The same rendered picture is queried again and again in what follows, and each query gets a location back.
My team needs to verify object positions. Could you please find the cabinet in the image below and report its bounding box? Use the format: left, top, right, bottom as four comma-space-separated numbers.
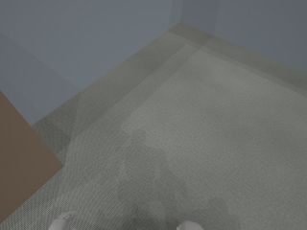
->
0, 90, 64, 224

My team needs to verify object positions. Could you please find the left robot hand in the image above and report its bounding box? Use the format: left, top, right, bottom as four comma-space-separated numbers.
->
48, 211, 77, 230

